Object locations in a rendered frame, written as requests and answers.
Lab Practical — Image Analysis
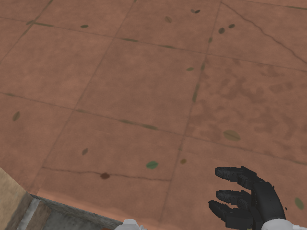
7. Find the robot right forearm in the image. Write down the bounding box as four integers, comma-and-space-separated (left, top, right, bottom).
261, 218, 294, 230

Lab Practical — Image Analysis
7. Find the left robot shin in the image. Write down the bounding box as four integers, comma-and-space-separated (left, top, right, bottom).
123, 218, 139, 227

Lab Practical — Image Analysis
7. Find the right robot hand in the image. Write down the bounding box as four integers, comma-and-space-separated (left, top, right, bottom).
208, 166, 287, 230

